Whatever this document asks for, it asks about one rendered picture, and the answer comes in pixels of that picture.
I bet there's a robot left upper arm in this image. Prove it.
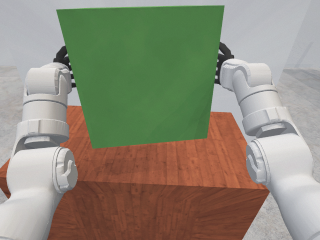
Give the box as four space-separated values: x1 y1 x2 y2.
0 146 78 240

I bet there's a left robot forearm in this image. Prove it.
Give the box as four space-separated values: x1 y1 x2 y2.
6 62 72 192

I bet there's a right robot hand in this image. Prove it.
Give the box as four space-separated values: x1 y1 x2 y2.
214 42 234 85

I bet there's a pedestal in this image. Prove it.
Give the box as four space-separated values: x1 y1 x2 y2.
0 105 270 240

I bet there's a left robot hand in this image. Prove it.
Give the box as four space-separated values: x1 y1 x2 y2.
53 46 76 88

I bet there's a robot right upper arm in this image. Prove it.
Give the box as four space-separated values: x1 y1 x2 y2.
246 133 320 240

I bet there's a carton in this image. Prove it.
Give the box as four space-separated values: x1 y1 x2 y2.
56 5 225 149

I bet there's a right robot forearm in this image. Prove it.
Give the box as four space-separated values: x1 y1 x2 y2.
219 58 314 174

